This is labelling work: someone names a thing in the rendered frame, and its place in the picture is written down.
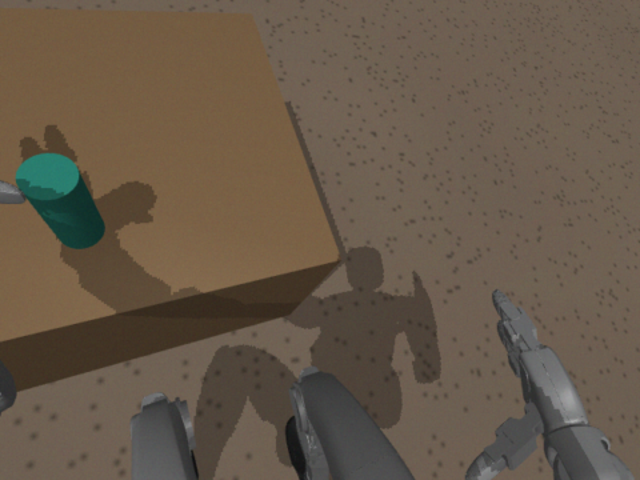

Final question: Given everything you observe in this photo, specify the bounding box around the left robot arm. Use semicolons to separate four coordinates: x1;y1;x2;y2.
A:
0;360;17;416

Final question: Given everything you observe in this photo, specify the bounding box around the right robot foot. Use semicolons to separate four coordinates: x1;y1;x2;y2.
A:
286;415;329;480

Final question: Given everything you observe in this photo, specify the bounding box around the can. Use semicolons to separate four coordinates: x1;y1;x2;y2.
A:
16;153;105;249

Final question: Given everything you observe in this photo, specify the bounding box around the right robot arm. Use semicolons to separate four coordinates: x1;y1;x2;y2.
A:
544;425;635;480

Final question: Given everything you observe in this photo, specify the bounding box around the right robot hand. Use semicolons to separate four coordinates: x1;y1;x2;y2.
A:
465;289;590;480

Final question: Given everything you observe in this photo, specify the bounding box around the left robot hand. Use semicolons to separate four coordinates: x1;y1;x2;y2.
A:
0;180;26;204

